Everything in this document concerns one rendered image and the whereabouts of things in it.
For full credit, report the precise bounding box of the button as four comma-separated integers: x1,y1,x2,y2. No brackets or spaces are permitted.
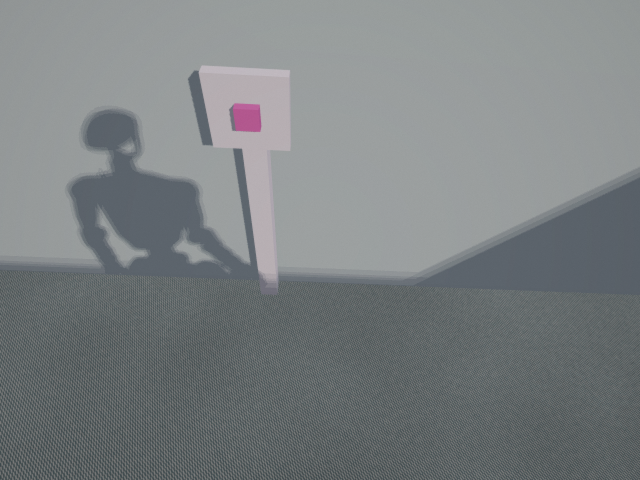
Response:
233,103,261,132

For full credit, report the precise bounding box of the panel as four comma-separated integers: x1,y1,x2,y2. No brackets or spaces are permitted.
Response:
199,65,291,295

